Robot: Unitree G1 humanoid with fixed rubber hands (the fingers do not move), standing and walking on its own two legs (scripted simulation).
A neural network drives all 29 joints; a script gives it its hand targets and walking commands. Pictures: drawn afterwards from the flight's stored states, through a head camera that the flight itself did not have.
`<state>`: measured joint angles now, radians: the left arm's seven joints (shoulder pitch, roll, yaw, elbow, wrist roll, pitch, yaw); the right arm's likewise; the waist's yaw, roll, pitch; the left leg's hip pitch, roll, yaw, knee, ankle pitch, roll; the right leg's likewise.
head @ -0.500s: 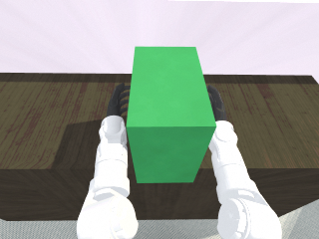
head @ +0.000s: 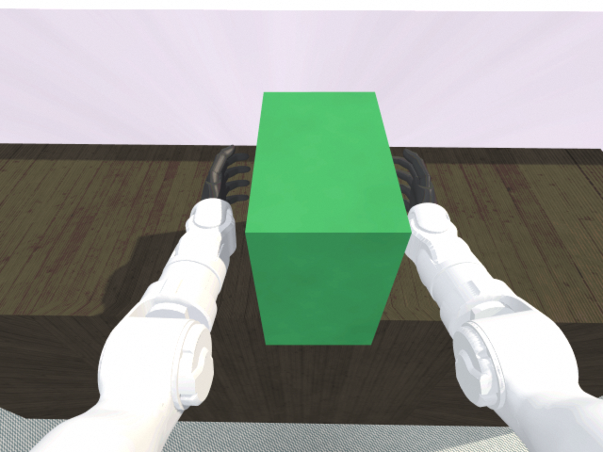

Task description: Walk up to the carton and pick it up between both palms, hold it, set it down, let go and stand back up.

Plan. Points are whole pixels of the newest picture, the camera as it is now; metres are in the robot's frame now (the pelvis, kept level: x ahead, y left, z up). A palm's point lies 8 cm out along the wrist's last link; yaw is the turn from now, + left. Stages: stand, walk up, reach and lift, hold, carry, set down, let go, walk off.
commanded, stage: set down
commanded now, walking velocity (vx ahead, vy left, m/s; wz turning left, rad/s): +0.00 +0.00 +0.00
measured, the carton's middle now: (318, 222) +0.44 -0.01 +0.06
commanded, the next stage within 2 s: none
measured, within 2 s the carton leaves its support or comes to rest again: neither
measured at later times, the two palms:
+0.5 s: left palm (187, 143) +0.44 +0.15 +0.22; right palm (471, 148) +0.42 -0.19 +0.21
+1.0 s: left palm (157, 121) +0.44 +0.17 +0.25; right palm (473, 129) +0.43 -0.19 +0.23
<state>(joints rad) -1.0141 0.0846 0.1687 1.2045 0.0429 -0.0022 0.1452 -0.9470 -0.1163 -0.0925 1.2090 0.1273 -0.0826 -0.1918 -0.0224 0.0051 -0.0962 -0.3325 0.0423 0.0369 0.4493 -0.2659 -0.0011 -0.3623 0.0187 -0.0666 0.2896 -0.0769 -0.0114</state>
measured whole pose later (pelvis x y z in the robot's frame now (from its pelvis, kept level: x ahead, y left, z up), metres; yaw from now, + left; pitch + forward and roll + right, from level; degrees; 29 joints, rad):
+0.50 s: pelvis -0.03 -0.02 +0.00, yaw +1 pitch +7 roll -1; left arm -1.27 0.30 -0.01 1.31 -0.26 0.19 0.10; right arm -1.17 -0.23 0.01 1.13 0.35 0.23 -0.22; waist -0.05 0.00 -0.12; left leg -0.35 0.05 0.02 0.44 -0.22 -0.02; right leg -0.39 0.02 -0.08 0.32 -0.06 -0.04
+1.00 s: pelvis -0.01 -0.03 +0.00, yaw +2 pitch +4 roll -1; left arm -1.18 0.37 0.03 1.03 -0.23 0.39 0.03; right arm -1.12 -0.25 0.03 0.96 0.41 0.36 -0.25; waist -0.06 -0.01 -0.08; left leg -0.22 0.05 0.00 0.37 -0.21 -0.03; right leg -0.25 0.03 -0.10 0.25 -0.06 -0.04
